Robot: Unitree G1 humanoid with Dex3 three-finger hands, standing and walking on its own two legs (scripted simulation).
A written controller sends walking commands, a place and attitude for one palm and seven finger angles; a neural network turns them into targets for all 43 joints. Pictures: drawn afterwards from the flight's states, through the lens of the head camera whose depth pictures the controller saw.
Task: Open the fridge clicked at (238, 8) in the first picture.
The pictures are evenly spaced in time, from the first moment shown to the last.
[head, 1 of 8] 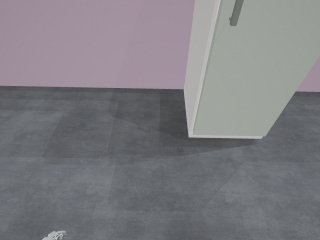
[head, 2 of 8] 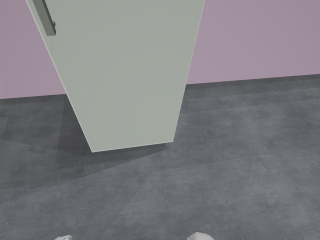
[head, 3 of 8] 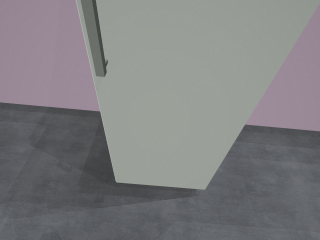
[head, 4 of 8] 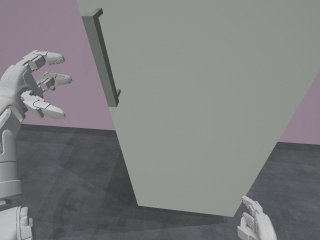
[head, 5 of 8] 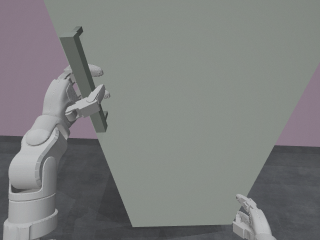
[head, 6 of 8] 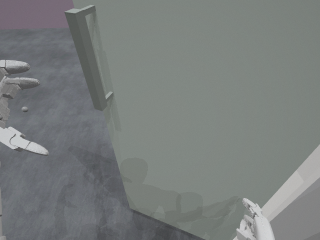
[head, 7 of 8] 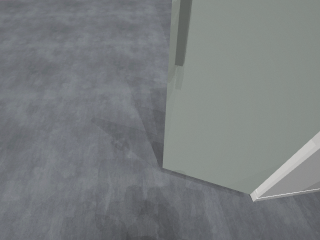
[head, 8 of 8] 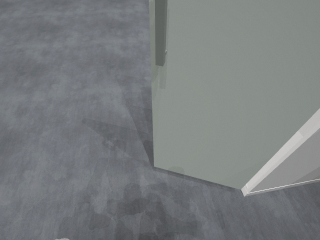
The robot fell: no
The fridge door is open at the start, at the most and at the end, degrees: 0 66 64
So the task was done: yes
